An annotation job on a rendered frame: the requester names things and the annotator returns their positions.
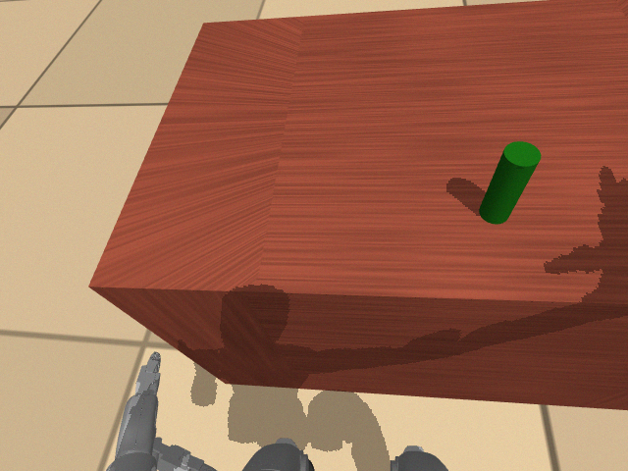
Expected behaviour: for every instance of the left robot arm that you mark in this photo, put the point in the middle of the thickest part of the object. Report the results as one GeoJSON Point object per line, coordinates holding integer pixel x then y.
{"type": "Point", "coordinates": [134, 462]}

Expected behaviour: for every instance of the left robot hand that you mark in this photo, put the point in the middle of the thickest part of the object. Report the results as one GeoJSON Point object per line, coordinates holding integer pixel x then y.
{"type": "Point", "coordinates": [138, 427]}

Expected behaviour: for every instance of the can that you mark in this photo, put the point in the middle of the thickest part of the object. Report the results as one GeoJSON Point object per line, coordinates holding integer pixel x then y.
{"type": "Point", "coordinates": [514, 169]}

